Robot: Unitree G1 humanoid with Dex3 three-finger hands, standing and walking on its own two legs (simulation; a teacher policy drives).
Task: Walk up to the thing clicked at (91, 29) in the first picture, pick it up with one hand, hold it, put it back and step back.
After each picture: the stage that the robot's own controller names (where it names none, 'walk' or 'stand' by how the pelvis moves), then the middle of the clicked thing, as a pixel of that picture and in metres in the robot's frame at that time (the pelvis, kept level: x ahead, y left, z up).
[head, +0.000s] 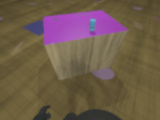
stand; (92, 25) +1.00 +0.02 +0.04
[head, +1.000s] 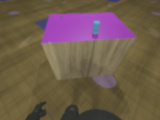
walk; (95, 27) +0.90 +0.01 +0.06
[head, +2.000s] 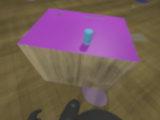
walk; (87, 37) +0.64 +0.12 +0.06
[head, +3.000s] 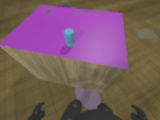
stand; (69, 38) +0.56 +0.21 +0.07
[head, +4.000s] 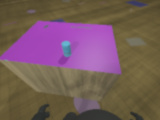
walk; (66, 49) +0.53 +0.22 +0.05
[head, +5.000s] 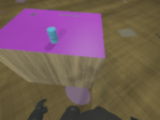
stand; (53, 35) +0.61 +0.35 +0.07
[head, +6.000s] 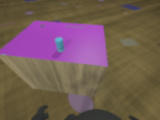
stand; (59, 44) +0.60 +0.31 +0.04
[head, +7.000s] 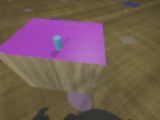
stand; (58, 43) +0.61 +0.32 +0.04
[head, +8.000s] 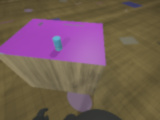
stand; (57, 43) +0.60 +0.32 +0.04
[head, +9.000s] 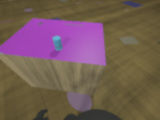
stand; (57, 43) +0.60 +0.32 +0.04
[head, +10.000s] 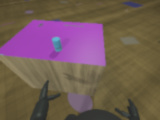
rise first; (57, 44) +0.59 +0.34 +0.04
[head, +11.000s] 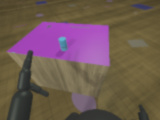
go down; (63, 44) +0.61 +0.33 +0.04
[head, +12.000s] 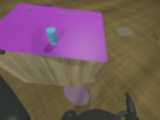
go down; (52, 36) +0.59 +0.30 +0.06
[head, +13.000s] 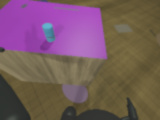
approach; (49, 32) +0.59 +0.31 +0.07
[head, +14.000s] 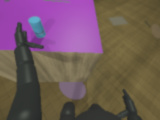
close in; (37, 27) +0.59 +0.33 +0.10
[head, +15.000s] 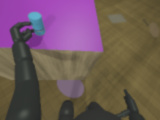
lift; (37, 24) +0.59 +0.31 +0.11
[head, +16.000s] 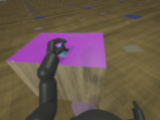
lift; (62, 50) +0.61 +0.32 +0.07
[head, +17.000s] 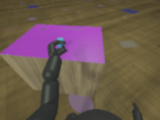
hold; (60, 44) +0.63 +0.32 +0.06
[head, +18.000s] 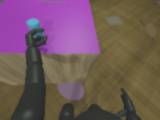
lift; (36, 30) +0.58 +0.32 +0.10
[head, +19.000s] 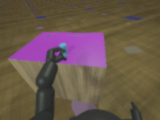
lift; (63, 49) +0.63 +0.31 +0.06
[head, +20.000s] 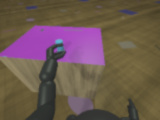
hold; (60, 46) +0.62 +0.32 +0.05
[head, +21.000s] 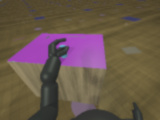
hold; (63, 51) +0.62 +0.32 +0.05
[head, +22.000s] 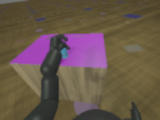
hold; (64, 52) +0.62 +0.31 +0.05
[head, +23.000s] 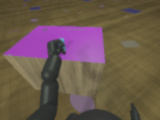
hold; (61, 45) +0.64 +0.32 +0.05
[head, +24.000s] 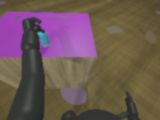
lower; (44, 38) +0.61 +0.32 +0.06
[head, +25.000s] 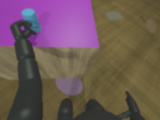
lower; (32, 21) +0.61 +0.33 +0.11
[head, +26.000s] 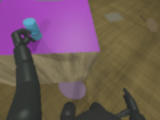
lower; (33, 29) +0.58 +0.33 +0.10
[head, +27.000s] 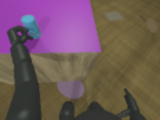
lower; (32, 27) +0.57 +0.32 +0.11
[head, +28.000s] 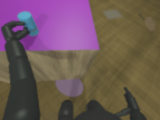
open; (29, 24) +0.59 +0.33 +0.11
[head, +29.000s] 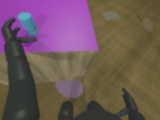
sink last; (29, 25) +0.60 +0.34 +0.10
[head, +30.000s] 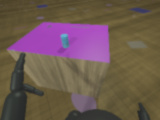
sink last; (65, 41) +0.65 +0.32 +0.08
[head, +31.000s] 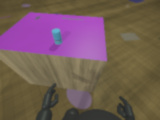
stand; (57, 36) +0.62 +0.32 +0.08
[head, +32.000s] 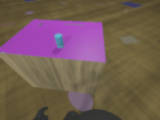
stand; (59, 41) +0.64 +0.32 +0.06
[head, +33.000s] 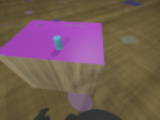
stand; (58, 43) +0.62 +0.33 +0.04
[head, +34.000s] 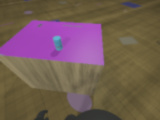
stand; (58, 43) +0.62 +0.33 +0.04
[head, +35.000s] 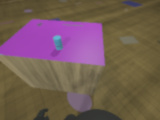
stand; (58, 43) +0.61 +0.32 +0.04
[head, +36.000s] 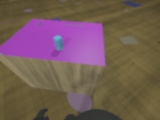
stand; (58, 43) +0.61 +0.32 +0.04
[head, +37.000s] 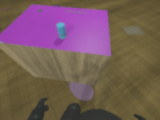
walk; (61, 31) +0.66 +0.29 +0.05
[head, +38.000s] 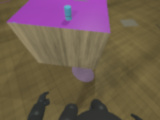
walk; (68, 13) +0.91 +0.28 +0.06
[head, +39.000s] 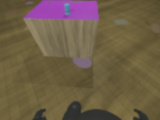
stand; (67, 9) +1.23 +0.41 +0.06
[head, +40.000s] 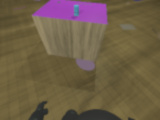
stand; (76, 10) +1.24 +0.28 +0.05
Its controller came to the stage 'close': yes
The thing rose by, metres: 0.00
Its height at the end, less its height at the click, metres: +0.00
